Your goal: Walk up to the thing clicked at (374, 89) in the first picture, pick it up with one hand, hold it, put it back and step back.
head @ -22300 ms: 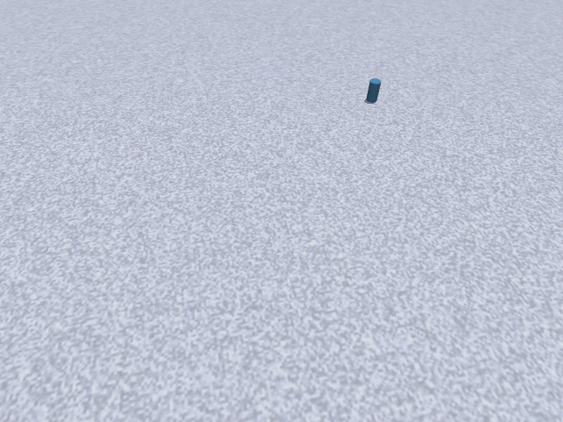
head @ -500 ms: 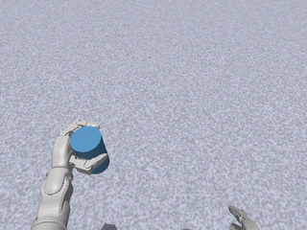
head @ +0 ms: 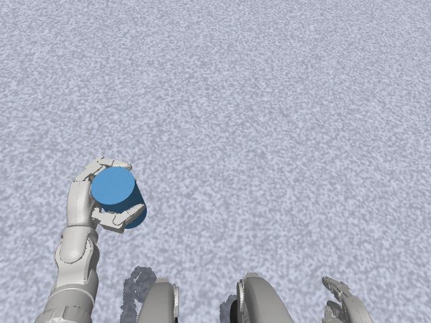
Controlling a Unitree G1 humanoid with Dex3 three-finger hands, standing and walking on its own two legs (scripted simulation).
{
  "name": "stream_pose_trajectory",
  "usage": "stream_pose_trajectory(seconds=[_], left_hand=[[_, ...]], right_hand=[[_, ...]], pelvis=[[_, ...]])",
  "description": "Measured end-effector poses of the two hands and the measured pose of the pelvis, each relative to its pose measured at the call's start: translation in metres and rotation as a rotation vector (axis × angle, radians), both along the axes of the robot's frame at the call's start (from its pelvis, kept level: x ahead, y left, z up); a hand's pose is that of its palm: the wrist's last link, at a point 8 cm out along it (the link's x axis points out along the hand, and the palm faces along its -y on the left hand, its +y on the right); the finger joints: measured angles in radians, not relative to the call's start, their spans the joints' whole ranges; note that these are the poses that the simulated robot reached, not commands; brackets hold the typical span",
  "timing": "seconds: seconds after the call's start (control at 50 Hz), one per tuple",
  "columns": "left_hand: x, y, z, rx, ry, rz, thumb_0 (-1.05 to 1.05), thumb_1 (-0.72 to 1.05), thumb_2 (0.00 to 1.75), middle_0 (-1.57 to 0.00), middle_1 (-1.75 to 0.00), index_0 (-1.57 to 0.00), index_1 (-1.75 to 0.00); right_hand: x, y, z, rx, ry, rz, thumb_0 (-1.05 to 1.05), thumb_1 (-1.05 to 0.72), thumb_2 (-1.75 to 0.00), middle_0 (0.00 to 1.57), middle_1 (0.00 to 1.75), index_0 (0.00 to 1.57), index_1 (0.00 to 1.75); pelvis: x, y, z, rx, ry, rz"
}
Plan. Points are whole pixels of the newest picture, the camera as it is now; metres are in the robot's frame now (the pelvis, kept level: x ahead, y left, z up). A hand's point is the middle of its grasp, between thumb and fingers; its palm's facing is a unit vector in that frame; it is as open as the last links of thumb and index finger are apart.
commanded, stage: crouch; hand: left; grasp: from the side
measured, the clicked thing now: (122, 200) +0.36 +0.17 -0.05
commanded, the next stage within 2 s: lower in 1.40 s
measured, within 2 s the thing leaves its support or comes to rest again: neither
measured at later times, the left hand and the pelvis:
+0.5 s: hand (136, 222) +0.38 +0.19 -0.27, palm faces +0.05 -1.00 -0.05, open 9.9 cm; pelvis -0.05 +0.00 -0.22, yaw -2 degrees
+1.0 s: hand (141, 225) +0.41 +0.20 -0.41, palm faces +0.08 -1.00 -0.03, open 9.9 cm; pelvis -0.07 +0.01 -0.33, yaw -5 degrees
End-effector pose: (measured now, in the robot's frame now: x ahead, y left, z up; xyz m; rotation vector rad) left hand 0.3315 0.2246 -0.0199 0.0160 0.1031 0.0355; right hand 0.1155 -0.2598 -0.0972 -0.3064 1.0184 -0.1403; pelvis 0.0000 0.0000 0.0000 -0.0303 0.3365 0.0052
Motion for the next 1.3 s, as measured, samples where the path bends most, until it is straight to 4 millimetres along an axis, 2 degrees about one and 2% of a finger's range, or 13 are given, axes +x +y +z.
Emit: stream_pose_trajectory(seconds=[0.14, 0.32, 0.46, 0.64, 0.76, 0.88, 1.02, 1.14, 1.3], left_hand=[[0.010, 0.001, -0.079, 0.008, -0.025, -0.025, -0.02, -0.34, 1.04, -0.67, -0.99, -0.73, -1.01], [0.010, 0.016, -0.164, 0.012, -0.028, 0.061, -0.02, -0.34, 1.05, -0.67, -1.00, -0.73, -1.01], [0.018, 0.018, -0.228, 0.035, -0.015, 0.027, -0.02, -0.34, 1.05, -0.67, -1.00, -0.73, -1.02], [0.026, 0.017, -0.303, 0.018, -0.013, 0.042, -0.02, -0.35, 1.05, -0.68, -1.00, -0.73, -1.01], [0.029, 0.022, -0.335, 0.028, -0.006, 0.057, -0.02, -0.35, 1.06, -0.68, -1.00, -0.73, -1.01], [0.039, 0.025, -0.358, 0.023, -0.013, 0.060, -0.02, -0.35, 1.06, -0.68, -1.00, -0.73, -1.01], [0.049, 0.027, -0.386, 0.010, -0.010, 0.046, -0.02, -0.35, 1.06, -0.68, -1.00, -0.73, -1.01], [0.046, 0.030, -0.408, 0.017, 0.010, 0.036, -0.02, -0.35, 1.06, -0.68, -0.99, -0.74, -1.00], [0.042, 0.031, -0.425, 0.030, 0.014, 0.022, -0.02, -0.35, 1.06, -0.68, -0.99, -0.74, -1.00]], right_hand=[[-0.010, -0.005, -0.074, -0.023, 0.071, 0.010, 0.01, -0.90, -0.91, 0.20, 0.30, 0.21, 0.30], [-0.021, 0.006, -0.163, 0.011, 0.136, 0.036, 0.01, -0.91, -0.91, 0.20, 0.30, 0.21, 0.30], [-0.038, 0.007, -0.218, 0.004, 0.169, 0.070, 0.01, -0.91, -0.91, 0.20, 0.30, 0.21, 0.30], [-0.082, -0.005, -0.276, -0.033, 0.245, 0.055, 0.00, -0.92, -0.91, 0.20, 0.30, 0.21, 0.30], [-0.110, -0.008, -0.302, -0.043, 0.307, 0.037, 0.01, -0.93, -0.92, 0.20, 0.30, 0.21, 0.30], [-0.125, -0.009, -0.319, -0.056, 0.352, 0.044, 0.01, -0.93, -0.92, 0.20, 0.30, 0.21, 0.30], [-0.124, -0.009, -0.328, -0.088, 0.378, 0.067, 0.00, -0.92, -0.91, 0.20, 0.30, 0.21, 0.30], [-0.118, -0.010, -0.331, -0.112, 0.398, 0.099, 0.00, -0.92, -0.91, 0.20, 0.30, 0.21, 0.30], [-0.112, -0.010, -0.334, -0.133, 0.418, 0.148, 0.00, -0.93, -0.91, 0.20, 0.30, 0.21, 0.30]], pelvis=[[-0.006, 0.002, -0.069, -0.011, 0.134, -0.009], [-0.026, 0.003, -0.143, -0.014, 0.220, -0.016], [-0.045, 0.002, -0.199, -0.020, 0.245, -0.017], [-0.063, 0.003, -0.266, -0.032, 0.217, -0.026], [-0.069, 0.003, -0.295, -0.037, 0.194, -0.030], [-0.070, 0.005, -0.316, -0.053, 0.177, -0.040], [-0.067, 0.009, -0.334, -0.076, 0.165, -0.051], [-0.065, 0.011, -0.343, -0.092, 0.155, -0.057], [-0.066, 0.013, -0.349, -0.107, 0.135, -0.062]])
